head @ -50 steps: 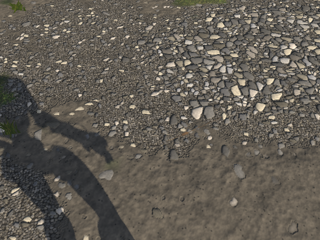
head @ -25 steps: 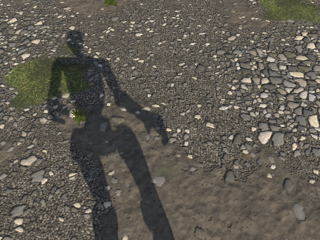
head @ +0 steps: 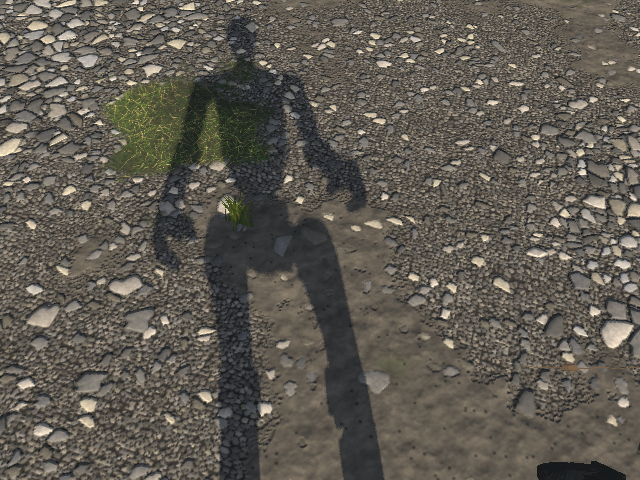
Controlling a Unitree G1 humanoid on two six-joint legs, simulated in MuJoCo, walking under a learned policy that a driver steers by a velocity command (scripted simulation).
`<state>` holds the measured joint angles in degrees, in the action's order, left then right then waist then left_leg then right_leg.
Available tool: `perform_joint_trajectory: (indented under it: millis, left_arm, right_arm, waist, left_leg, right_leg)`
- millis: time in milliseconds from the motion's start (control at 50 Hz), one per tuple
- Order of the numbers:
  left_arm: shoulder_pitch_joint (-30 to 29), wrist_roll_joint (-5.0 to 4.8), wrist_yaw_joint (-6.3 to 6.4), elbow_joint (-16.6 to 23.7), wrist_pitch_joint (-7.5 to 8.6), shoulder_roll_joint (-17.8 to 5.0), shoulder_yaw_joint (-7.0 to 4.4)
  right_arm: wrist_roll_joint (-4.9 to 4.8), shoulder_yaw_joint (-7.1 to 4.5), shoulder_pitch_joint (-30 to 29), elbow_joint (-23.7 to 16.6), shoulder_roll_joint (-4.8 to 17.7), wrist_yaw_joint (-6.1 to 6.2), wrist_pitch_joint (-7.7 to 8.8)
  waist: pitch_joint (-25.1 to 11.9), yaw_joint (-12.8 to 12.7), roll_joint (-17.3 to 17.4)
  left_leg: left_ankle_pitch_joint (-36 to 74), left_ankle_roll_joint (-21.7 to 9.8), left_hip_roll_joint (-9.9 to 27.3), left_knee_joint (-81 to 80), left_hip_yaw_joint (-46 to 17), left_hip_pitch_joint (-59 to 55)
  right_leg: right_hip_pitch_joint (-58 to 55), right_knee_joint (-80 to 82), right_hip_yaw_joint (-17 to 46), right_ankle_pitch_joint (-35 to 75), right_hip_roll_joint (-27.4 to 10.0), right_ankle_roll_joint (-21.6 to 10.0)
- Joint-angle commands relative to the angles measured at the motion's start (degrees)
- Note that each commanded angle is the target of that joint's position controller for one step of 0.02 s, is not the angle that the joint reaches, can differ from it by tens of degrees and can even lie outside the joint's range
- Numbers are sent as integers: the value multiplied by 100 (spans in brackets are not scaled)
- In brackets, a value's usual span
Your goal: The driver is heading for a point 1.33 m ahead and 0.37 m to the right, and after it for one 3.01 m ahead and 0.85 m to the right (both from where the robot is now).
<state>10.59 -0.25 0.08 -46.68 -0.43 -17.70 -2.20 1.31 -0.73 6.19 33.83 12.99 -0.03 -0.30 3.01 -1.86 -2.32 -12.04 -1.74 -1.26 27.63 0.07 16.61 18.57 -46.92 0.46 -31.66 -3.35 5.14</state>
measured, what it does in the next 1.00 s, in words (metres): walks ahead, turning right: right foot, then left foot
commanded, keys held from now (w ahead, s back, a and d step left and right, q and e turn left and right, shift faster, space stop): e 0.42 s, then w+e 0.34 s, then w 0.24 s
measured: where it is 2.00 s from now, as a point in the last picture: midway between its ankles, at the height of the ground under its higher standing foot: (478, 388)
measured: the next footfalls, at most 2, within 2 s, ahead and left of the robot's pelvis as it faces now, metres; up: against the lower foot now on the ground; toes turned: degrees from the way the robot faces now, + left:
right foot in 0.26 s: +0.02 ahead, -0.12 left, +0.00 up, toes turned -10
left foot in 0.78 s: +0.18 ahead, +0.06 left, +0.00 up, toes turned -30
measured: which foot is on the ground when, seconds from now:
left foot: down 0.00-0.26, up 0.28-0.76, down 0.78-1.00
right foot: up 0.00-0.24, down 0.26-0.78, up 0.80-1.00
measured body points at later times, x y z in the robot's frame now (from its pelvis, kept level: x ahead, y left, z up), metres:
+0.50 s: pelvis +0.00 -0.04 +0.01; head +0.03 -0.09 +0.46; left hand +0.18 +0.21 -0.08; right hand +0.10 -0.36 -0.10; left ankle +0.03 +0.12 -0.66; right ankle -0.02 -0.12 -0.74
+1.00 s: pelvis +0.14 -0.05 +0.01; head +0.17 -0.04 +0.46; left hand +0.41 +0.11 -0.10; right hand +0.04 -0.31 -0.10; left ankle +0.14 +0.08 -0.74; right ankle +0.12 -0.21 -0.67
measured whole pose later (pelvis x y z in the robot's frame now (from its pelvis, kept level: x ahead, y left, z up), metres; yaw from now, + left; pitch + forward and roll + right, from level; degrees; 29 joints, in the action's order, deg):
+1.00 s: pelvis +0.14 -0.05 +0.01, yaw -29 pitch +2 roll +1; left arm 13.4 -0.7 -0.3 -38.0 2.7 -17.9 -3.1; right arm -0.3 -3.3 21.2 46.9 14.5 -0.3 5.5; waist -0.1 3.0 -3.2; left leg -14.6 -1.5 -1.5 17.2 -0.7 4.3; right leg 34.5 -56.4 4.3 -13.6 -2.1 0.2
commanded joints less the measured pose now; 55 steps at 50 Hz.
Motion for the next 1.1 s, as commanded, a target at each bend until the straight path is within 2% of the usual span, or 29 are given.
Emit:
perform_joint_trajectory:
  millis: [20,80,160,200,240,260,280,300,320,360,380,420,460,500,520,660,700,740,760,780,800,820,840,860,900,940,980,1040,1100]
  left_arm:
    - [367,-43,43,157,-54,-475,-116]
    - [167,-93,72,321,-121,-593,-166]
    - [57,-84,56,525,-194,-508,-193]
    - [182,-74,6,561,-202,-458,-207]
    - [510,-38,-51,506,-177,-459,-243]
    - [573,16,-31,549,-149,-757,-328]
    - [510,6,69,741,-107,-1457,-483]
    - [713,255,5,821,11,-1461,-442]
    - [530,280,-22,851,123,-1315,-407]
    - [56,22,32,926,162,-1033,-355]
    - [-23,-53,78,958,142,-931,-311]
    - [91,-40,135,1014,90,-854,-281]
    - [365,-92,175,1001,66,-832,-299]
    - [544,-107,204,989,73,-879,-316]
    - [555,-85,216,996,83,-921,-329]
    - [551,-93,150,1082,128,-1089,-400]
    - [497,-104,116,1121,117,-1055,-388]
    - [318,-121,105,1188,94,-928,-346]
    - [289,-105,104,1220,98,-759,-297]
    - [255,-60,102,1252,129,-392,-183]
    - [336,-49,105,1377,171,46,-53]
    - [386,-185,129,1567,242,-383,-156]
    - [419,-200,121,1401,263,-712,-241]
    - [389,-150,90,1278,280,-758,-271]
    - [210,-86,24,1267,365,-612,-257]
    - [-1,-49,-45,1329,429,-407,-193]
    - [-267,-13,-69,1447,452,-263,-121]
    - [-818,-24,-129,1626,514,-10,1]
    - [-1154,-94,-221,1725,548,-59,-2]
  right_arm:
    - [34,-297,-171,-171,904,42,108]
    - [-3,-403,-155,-69,1111,135,10]
    - [-62,-460,-213,61,1126,212,-79]
    - [-122,-483,-354,107,1134,235,-102]
    - [-234,-495,-463,179,1081,265,-136]
    - [-216,-479,-174,279,916,266,-141]
    - [39,-384,-223,70,622,256,-133]
    - [-50,-425,-807,-93,772,305,-98]
    - [-159,-493,-752,-28,956,319,-99]
    - [-120,-573,-524,192,1060,346,-121]
    - [-94,-591,-443,235,1064,353,-122]
    - [-143,-575,-285,287,942,314,-95]
    - [-178,-566,-259,296,916,258,-43]
    - [-199,-561,-530,229,935,194,46]
    - [-207,-559,-619,205,945,164,107]
    - [-263,-514,-659,246,907,-58,547]
    - [-307,-533,-492,289,965,-92,632]
    - [-329,-565,-73,421,978,-93,704]
    - [-317,-604,244,519,1041,-66,721]
    - [-248,-653,896,658,1215,-24,737]
    - [-76,-672,1413,733,1556,2,722]
    - [-4,-746,1439,839,1812,-87,722]
    - [-126,-632,1138,778,1376,-93,726]
    - [-181,-550,1033,757,1099,-73,715]
    - [-142,-481,999,783,997,-35,682]
    - [-130,-449,1102,830,986,-12,693]
    - [-182,-440,1191,901,1038,2,675]
    - [-230,-436,1385,1033,1175,17,611]
    - [-280,-436,1673,1176,1331,5,550]
  waist:
    - [-907,17,1031]
    - [-778,178,1111]
    - [-607,231,1061]
    - [-613,123,1036]
    - [-603,-89,889]
    - [-508,-7,140]
    - [-337,204,-1540]
    - [-556,-262,-1315]
    - [-480,-130,-725]
    - [-411,99,-219]
    - [-482,154,-243]
    - [-698,166,-332]
    - [-811,72,-335]
    - [-504,-91,-525]
    - [-369,-121,-623]
    - [-206,-187,-660]
    - [-226,-84,-655]
    - [-256,232,-556]
    - [-342,409,-433]
    - [-646,663,-92]
    - [-873,658,1041]
    - [-406,484,1612]
    - [118,421,1244]
    - [293,414,1093]
    - [231,390,916]
    - [144,425,908]
    - [128,486,860]
    - [163,677,824]
    - [191,756,864]
  left_leg:
    - [3404,-1040,1400,-568,-792,-813]
    - [2708,-1191,1574,-613,-768,-746]
    - [2053,-1247,1855,-653,-814,-691]
    - [1935,-1120,1860,-483,-678,-648]
    - [1340,-709,1608,46,-327,-430]
    - [361,-208,1172,923,135,30]
    - [-1944,501,229,2531,712,1530]
    - [-2935,504,-113,3613,-176,1889]
    - [-2588,451,55,4090,-450,2020]
    - [-1666,446,231,3992,-534,2152]
    - [-1347,506,242,3952,-541,2031]
    - [-975,615,128,3966,-488,1827]
    - [-659,638,142,3319,-439,1919]
    - [-514,647,147,2562,-451,2088]
    - [-478,651,142,2207,-472,2068]
    - [-537,514,-33,574,-435,1031]
    - [-416,420,-86,249,-409,495]
    - [105,285,-83,-382,-314,-395]
    - [197,202,34,-586,-327,-1051]
    - [-122,-17,686,-664,-902,-1997]
    - [-1675,-542,1765,-1298,-2655,-2660]
    - [-3051,-1171,2437,-1723,-4249,-2226]
    - [-3243,-1217,2307,-1781,-3894,-1942]
    - [-2694,-1044,1947,-1752,-3230,-1863]
    - [-1501,-889,1606,-1780,-2397,-1775]
    - [-504,-901,1402,-1904,-1793,-1595]
    - [207,-972,1318,-1997,-1394,-1499]
    - [1004,-906,1174,-1983,-851,-1281]
    - [1269,-857,1319,-1948,-721,-1225]
  right_leg:
    - [-46,8,76,424,-66,134]
    - [79,-44,-106,593,39,57]
    - [233,-41,-199,533,6,-152]
    - [16,394,-322,798,48,-299]
    - [-526,1535,-450,1740,231,-572]
    - [-895,2280,294,2904,-64,-842]
    - [-1430,2657,2439,4810,-1474,-1656]
    - [-1174,3004,3223,4844,-1985,-2541]
    - [-1212,2957,2768,4474,-1751,-2453]
    - [-1361,2782,2074,4012,-1196,-1888]
    - [-1382,2764,1907,4154,-1047,-1791]
    - [-1516,2743,1746,4428,-873,-1790]
    - [-1791,3013,1835,2680,-716,-1793]
    - [-1797,3408,2250,803,-727,-1826]
    - [-1748,3503,2380,529,-741,-1838]
    - [-1061,3348,2682,395,-562,-1888]
    - [-757,3252,2870,349,-499,-1839]
    - [-291,2945,2893,217,-289,-1655]
    - [89,2600,2767,145,-90,-1479]
    - [729,1643,2324,-129,189,-1194]
    - [1693,-128,1252,-328,898,-814]
    - [2630,-1095,1078,-427,724,-744]
    - [2944,-1549,1115,49,411,-701]
    - [2988,-1683,1027,538,337,-665]
    - [2943,-1590,908,1227,159,-635]
    - [2762,-1348,618,1733,53,-550]
    - [2664,-799,318,2068,-59,-416]
    - [2121,382,17,2670,-40,-347]
    - [1498,1128,-148,2932,114,-424]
